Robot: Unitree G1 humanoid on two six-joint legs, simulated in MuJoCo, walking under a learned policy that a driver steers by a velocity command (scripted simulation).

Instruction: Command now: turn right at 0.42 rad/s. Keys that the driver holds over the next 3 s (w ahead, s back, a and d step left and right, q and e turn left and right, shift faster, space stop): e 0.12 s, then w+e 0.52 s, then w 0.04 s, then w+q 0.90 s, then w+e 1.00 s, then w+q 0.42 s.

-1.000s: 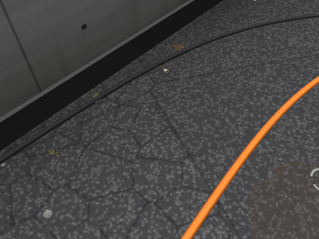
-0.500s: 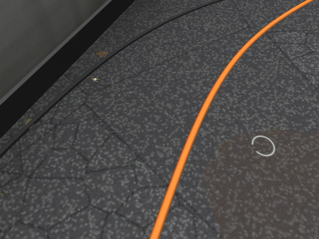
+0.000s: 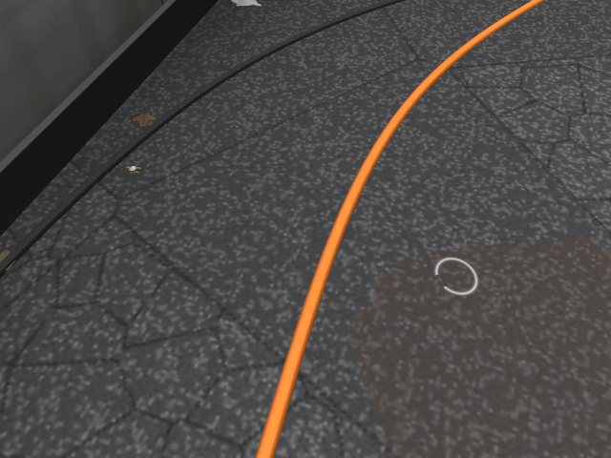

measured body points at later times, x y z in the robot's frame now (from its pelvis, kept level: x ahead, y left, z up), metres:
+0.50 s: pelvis +0.06 -0.04 +0.01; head +0.08 -0.06 +0.46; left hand +0.13 +0.23 -0.11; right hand +0.16 -0.34 -0.10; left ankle +0.18 +0.09 -0.69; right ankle -0.01 -0.10 -0.74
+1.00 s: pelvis +0.30 -0.07 +0.01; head +0.34 -0.08 +0.46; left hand +0.57 +0.07 -0.10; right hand +0.16 -0.30 -0.12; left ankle +0.27 +0.05 -0.74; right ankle +0.37 -0.24 -0.70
